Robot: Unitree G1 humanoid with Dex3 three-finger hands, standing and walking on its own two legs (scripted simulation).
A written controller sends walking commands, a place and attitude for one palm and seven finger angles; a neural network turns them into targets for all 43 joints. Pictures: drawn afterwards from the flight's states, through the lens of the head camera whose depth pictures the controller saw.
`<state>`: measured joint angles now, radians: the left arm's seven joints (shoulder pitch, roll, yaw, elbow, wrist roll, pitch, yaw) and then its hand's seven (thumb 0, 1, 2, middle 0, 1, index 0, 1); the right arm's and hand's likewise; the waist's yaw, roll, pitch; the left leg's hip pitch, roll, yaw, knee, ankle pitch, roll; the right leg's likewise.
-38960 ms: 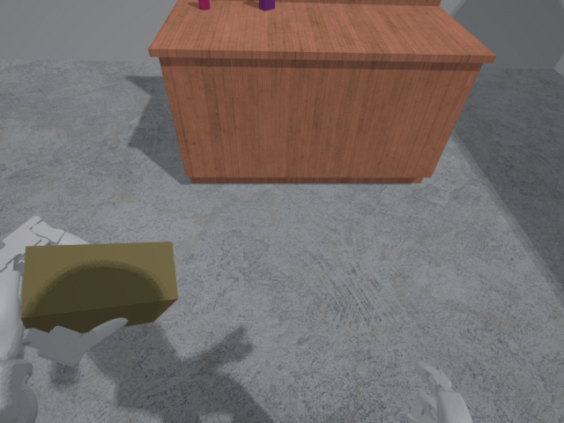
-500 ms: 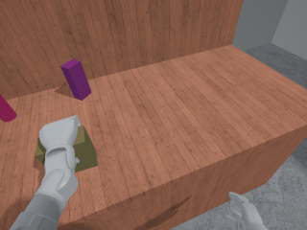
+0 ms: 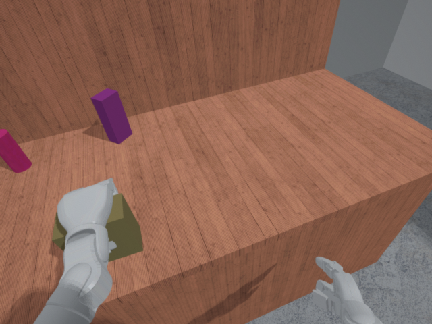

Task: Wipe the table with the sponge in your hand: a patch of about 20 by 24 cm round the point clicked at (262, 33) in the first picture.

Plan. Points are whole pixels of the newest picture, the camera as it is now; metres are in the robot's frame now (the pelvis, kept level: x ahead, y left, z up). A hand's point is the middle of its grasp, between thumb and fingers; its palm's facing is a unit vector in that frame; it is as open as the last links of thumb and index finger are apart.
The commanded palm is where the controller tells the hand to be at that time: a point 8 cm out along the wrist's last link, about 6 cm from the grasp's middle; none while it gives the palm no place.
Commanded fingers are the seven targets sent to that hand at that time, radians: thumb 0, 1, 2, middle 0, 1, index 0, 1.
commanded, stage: slide across to the third lane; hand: left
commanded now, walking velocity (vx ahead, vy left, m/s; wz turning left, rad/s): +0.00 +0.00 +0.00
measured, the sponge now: (106, 238) +0.27 +0.27 +0.01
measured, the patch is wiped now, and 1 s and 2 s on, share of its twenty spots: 0.65 0.70 0.75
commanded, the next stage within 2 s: wipe forward along the third lane in 0.74 s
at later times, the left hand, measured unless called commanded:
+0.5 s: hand (112, 225) +0.26 +0.24 +0.07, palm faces +0.04 -0.07 -1.00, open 10.2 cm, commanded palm +0.24 +0.21 +0.11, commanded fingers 0.00 0.10 1.30 -1.20 -1.60 -1.20 -1.60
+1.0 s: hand (140, 212) +0.30 +0.19 +0.07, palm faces +0.03 -0.08 -1.00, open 10.2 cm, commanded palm +0.27 +0.18 +0.11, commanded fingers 0.00 0.10 1.30 -1.20 -1.60 -1.20 -1.60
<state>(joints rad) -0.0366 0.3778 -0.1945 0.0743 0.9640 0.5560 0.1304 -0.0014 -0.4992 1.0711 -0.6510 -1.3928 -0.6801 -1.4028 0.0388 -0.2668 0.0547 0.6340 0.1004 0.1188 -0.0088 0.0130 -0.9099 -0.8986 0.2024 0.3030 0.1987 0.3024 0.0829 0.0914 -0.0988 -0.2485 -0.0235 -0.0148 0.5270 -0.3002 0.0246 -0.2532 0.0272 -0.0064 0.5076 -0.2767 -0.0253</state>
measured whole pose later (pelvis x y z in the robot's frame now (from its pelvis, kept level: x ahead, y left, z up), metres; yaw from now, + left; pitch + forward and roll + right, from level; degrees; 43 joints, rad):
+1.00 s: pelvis -0.02 -0.02 +0.00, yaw +0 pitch +0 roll +1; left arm -0.31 0.26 -0.34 0.34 0.96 0.64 0.14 -0.01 -0.52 1.07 -0.69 -1.36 -0.72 -1.35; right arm 0.00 -0.26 0.05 0.70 0.10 0.13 -0.02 0.01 -0.91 -0.90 0.20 0.30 0.20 0.30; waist 0.09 0.07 -0.10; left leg -0.26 -0.01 -0.03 0.51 -0.26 -0.01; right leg -0.28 0.04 -0.02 0.53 -0.26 -0.05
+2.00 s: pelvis -0.02 -0.01 +0.00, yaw +0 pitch +8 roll +0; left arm -0.68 0.37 -0.15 0.89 0.98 0.39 0.18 0.00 -0.55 1.08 -0.72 -1.33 -0.76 -1.33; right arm 0.17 -0.28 0.02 0.72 0.09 0.11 -0.06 0.01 -0.91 -0.90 0.20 0.30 0.20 0.30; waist 0.00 0.05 -0.14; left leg -0.43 0.00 -0.02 0.55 -0.26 0.01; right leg -0.43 0.05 -0.01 0.52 -0.23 -0.04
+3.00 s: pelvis +0.00 +0.01 +0.00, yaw -1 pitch +10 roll -2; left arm -0.73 0.35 -0.18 0.93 0.96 0.47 0.24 0.00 -0.51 1.07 -0.66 -1.40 -0.69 -1.40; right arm 0.18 -0.26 0.01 0.73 0.08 0.13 -0.02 0.01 -0.91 -0.90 0.20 0.30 0.20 0.30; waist -0.01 0.05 -0.16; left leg -0.44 -0.02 -0.01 0.56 -0.29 0.04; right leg -0.42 0.04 0.00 0.48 -0.24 -0.01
